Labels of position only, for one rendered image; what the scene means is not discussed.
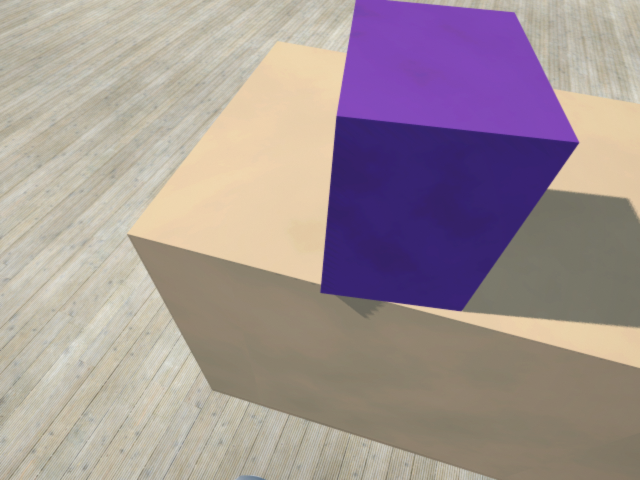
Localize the carton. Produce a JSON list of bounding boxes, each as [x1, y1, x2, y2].
[[320, 0, 579, 311]]

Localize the pedestal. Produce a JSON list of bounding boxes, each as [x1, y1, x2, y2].
[[127, 41, 640, 480]]

